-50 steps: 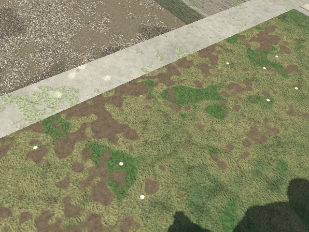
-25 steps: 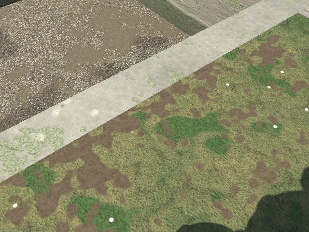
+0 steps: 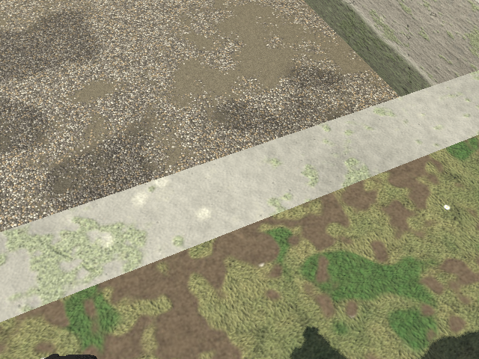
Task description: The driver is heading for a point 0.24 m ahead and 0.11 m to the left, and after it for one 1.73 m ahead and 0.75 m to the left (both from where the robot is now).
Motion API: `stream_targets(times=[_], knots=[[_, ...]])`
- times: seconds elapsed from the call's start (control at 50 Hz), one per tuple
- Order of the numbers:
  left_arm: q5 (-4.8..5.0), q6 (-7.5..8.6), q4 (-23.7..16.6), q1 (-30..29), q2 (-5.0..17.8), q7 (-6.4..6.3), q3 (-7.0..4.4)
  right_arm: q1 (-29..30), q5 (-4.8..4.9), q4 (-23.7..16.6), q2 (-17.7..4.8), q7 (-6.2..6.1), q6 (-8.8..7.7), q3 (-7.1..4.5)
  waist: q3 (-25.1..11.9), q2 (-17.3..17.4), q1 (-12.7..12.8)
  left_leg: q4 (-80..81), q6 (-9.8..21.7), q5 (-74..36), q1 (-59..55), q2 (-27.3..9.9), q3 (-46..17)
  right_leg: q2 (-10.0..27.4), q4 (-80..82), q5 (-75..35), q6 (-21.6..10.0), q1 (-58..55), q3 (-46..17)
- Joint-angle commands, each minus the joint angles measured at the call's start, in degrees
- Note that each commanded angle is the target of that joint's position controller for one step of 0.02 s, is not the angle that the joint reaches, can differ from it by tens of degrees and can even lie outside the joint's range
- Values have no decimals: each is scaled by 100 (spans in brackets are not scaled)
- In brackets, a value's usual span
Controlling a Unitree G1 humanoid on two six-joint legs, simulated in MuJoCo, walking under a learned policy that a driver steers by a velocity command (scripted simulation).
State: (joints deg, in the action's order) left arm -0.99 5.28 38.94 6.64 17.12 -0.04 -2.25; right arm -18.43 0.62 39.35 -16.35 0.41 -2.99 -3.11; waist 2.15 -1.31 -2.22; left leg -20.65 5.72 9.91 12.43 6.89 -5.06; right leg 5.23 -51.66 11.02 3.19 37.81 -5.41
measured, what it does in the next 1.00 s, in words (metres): walks ahead, turning left: right foot, then left foot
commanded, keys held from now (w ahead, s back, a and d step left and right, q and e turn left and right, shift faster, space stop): w+q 1.00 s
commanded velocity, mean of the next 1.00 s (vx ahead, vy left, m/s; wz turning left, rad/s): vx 0.50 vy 0.00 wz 0.59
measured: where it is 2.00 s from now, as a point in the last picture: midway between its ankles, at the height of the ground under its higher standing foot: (140, 262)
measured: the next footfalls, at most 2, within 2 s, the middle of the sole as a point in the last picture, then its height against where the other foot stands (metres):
right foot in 0.20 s outside the picture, level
left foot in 0.72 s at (170, 343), level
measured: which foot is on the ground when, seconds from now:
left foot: down 0.00-0.20, up 0.22-0.70, down 0.72-1.00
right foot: up 0.00-0.18, down 0.20-0.74, up 0.76-1.00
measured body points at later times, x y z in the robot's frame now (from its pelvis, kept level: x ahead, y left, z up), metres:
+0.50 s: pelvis +0.28 -0.04 +0.00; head +0.30 -0.04 +0.45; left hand +0.24 +0.24 -0.12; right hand +0.52 -0.25 -0.09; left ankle +0.32 +0.14 -0.67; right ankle +0.26 -0.16 -0.74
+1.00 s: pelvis +0.50 +0.10 -0.01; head +0.52 +0.13 +0.44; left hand +0.49 +0.43 -0.10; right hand +0.73 -0.07 -0.11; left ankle +0.47 +0.16 -0.75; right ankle +0.69 +0.00 -0.67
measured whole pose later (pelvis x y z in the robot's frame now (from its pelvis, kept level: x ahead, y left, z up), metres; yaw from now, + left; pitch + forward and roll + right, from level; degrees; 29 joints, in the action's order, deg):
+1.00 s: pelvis +0.50 +0.10 -0.01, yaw +36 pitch +2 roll +0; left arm -1.1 3.5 40.2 5.9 17.7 -1.4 -2.6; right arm -19.8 0.0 36.3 -14.9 -0.6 -0.9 -3.1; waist 2.3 -1.4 -1.8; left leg -26.8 5.8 12.2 15.5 7.4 -5.3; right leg 5.3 -56.2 11.0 3.4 38.6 -5.0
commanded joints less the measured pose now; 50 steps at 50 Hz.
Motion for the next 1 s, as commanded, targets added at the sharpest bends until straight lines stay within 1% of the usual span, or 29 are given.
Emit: stream_targets(times=[0.02, 0.08, 0.12, 0.18, 0.2, 0.22, 0.24, 0.26, 0.28, 0.3, 0.32, 0.36, 0.48, 0.56, 0.6, 0.66, 0.68, 0.7, 0.72, 0.74, 0.76, 0.78, 0.8, 0.82, 0.84, 0.86, 0.88, 0.94, 1.0], knots=[[10, 47, -354, -370, 253, 5, -38, 94, 52, -368, -1002, -113, -37, -291, -274, 526, -16, 626, 790, -1143, 453, -1082, -849, -322, 1223, -1207, 148, -720, 276], [105, 112, -458, -800, 345, 71, -66, -191, 80, -251, -1038, -127, 27, -313, -295, 640, -205, 407, 664, -673, 227, -1188, -1197, -533, 1914, -1553, 116, -995, 215], [131, 163, -480, -833, 505, 110, -138, -260, 99, -216, -971, -140, 66, -305, -321, 706, -167, 96, 589, -414, -160, -1322, -1590, -568, 2252, -1282, 9, -1070, 67], [157, 249, -336, -231, 708, 112, -285, -69, 71, -269, -868, -148, 110, -295, -425, 921, 240, -522, 383, -502, -314, -1323, -1924, -565, 2628, -791, -316, -1882, 135], [91, 281, -249, 327, 883, 74, -373, -42, 42, -327, -636, -132, 94, -214, -848, 820, 521, -1282, 194, -589, -68, -1053, -1692, -244, 2640, -725, -553, -2875, -59], [21, 280, -184, 1192, 1208, 22, -460, -147, -60, -441, -275, -122, 72, -82, -1651, 56, 805, -2924, -47, 503, 673, -628, -1110, 806, 2600, -358, -912, -4338, -1119], [-11, 192, 52, 1530, 1566, 74, -552, -899, 138, -623, -140, -120, 25, -21, -2068, -2000, 400, -4577, -347, 2550, 2669, -75, -508, 1872, 3225, 1162, -1788, -5702, -3864], [111, 168, -82, 1329, 970, 96, -433, -781, 180, -422, -764, -145, 39, -138, -1530, -1151, 562, -5256, -448, 2213, 3269, -544, -638, 1817, 3450, 2234, -1655, -5378, -3921], [124, 126, -118, 1134, 685, 62, -352, -163, 124, -490, -1004, -137, 72, -217, -883, -637, 710, -5400, -489, 1661, 3391, -706, -479, 1572, 3472, 1916, -1413, -4752, -2941], [67, 96, -139, 896, 602, 55, -303, 108, 63, -540, -927, -140, 95, -218, -561, -261, 624, -5304, -526, 1259, 3197, -887, -341, 1328, 3544, 1087, -1301, -4131, -2228], [49, 75, -86, 754, 489, 44, -269, 295, 24, -615, -850, -114, 91, -233, -291, -250, 547, -5067, -545, 1002, 3118, -1032, -335, 1124, 3654, 466, -1290, -3712, -1726], [31, 103, 1, 681, 401, 19, -242, 227, 105, -645, -648, -46, 131, -219, -210, -532, 389, -4825, -557, 779, 2784, -1227, -212, 896, 3905, -86, -1255, -3295, -1017], [61, 114, 331, 738, 716, 1, -345, 708, 66, -812, -368, 16, 175, -125, -68, -274, 408, -3661, -699, -151, 3117, -1354, -21, 941, 4205, -1388, -1397, -3411, 177], [103, 35, 514, 885, 860, -23, -358, 1424, 65, -948, -195, 179, 86, -42, 108, -181, 675, -2359, -576, -1147, 2789, -1237, 378, 835, 4178, -1654, -1225, -3558, 906], [185, -39, 655, 1103, 961, -21, -385, 1701, 94, -1058, -163, 253, 74, -30, 198, -163, 768, -1946, -468, -1132, 2736, -1140, 573, 918, 4053, -1847, -1149, -3830, 1097], [258, -173, 703, 1076, 1119, -35, -409, 1523, 58, -1106, -354, 308, 119, -142, -22, -359, 523, -1763, -193, -489, 2029, -757, 949, 957, 3234, -3829, -1025, -4021, 1442], [303, -204, 690, 1030, 1237, -64, -442, 1230, 35, -1073, -483, 299, 147, -219, -227, -490, 308, -1771, -57, -130, 1566, -555, 1083, 959, 2724, -4741, -965, -4060, 1525], [329, -239, 664, 935, 1283, -90, -452, 532, 31, -911, -675, 272, 173, -342, -571, -457, -122, -1565, 122, -139, 686, -335, 1174, 876, 1796, -5184, -864, -3890, 1629], [312, -233, 631, 866, 1148, -113, -400, -407, 51, -665, -972, 184, 215, -514, -988, -226, -635, -1163, 363, -668, -789, -257, 1008, 695, 435, -4589, -640, -3085, 1735], [-4, -172, 507, 1200, 474, -88, -217, -740, 135, -587, -1460, 34, 281, -585, -1393, 1220, -351, -1178, 821, -1697, -2258, -1562, -901, 146, -1621, 388, -357, -1428, 1680], [65, 25, 194, 1601, 460, -12, -112, -470, 75, -911, -1813, 102, 193, -536, -2618, 1866, 10, -309, 2097, -646, -3499, -2710, -4116, -804, -3273, 2653, -135, 139, 395], [243, 111, 121, 867, 1040, 17, -278, -491, 30, -897, -1254, 165, 173, -421, -2403, 670, -401, 155, 1739, 170, -3185, -2550, -3753, -442, -3263, 2105, -236, 645, -169], [345, 151, 14, 572, 971, 1, -263, -376, -2, -772, -1051, 151, 152, -349, -1451, 555, -294, 229, 1535, 268, -2434, -2362, -3062, -312, -2974, 1779, -309, 891, 10], [235, 155, 44, 501, 842, -89, -227, -22, -9, -804, -836, 123, 144, -276, -881, 10, -46, 235, 1302, -96, -1546, -2079, -2517, -80, -2557, 1374, -309, 743, 16], [141, 118, 50, 542, 849, -138, -250, 260, -83, -872, -694, 91, 132, -222, -670, 148, 163, 234, 1216, -649, -866, -1868, -2101, 51, -2150, 1049, -287, 393, -29], [115, 29, 86, 693, 881, -145, -273, 460, -184, -959, -666, 51, 103, -205, -574, 378, 367, 336, 1164, -1068, -293, -1674, -1792, 120, -2032, 822, -243, -23, -43], [116, -36, 108, 796, 814, -151, -270, 497, -198, -936, -633, 21, 63, -199, -568, 441, 446, 379, 1181, -1303, -26, -1570, -1652, 115, -1870, 707, -179, -191, 12], [-27, -139, 5, 559, 533, -145, -179, 220, -104, -785, -694, -104, 44, -236, -500, 327, 444, 214, 1185, -1959, 386, -1300, -1185, -21, -986, 229, 53, -317, 227], [-43, -198, -183, -52, 211, -147, -42, -46, -4, -695, -657, -206, 191, -241, -477, 481, 191, -174, 979, -1915, 453, -1034, -1025, -251, 211, -689, 95, -457, 321]])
